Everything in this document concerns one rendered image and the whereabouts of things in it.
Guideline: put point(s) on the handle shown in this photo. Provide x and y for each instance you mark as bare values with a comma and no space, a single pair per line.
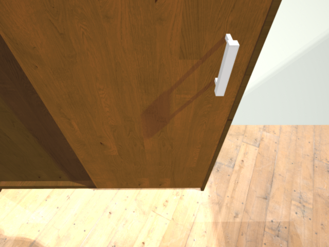
228,60

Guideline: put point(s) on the wardrobe door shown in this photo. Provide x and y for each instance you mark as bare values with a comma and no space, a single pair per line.
130,83
32,146

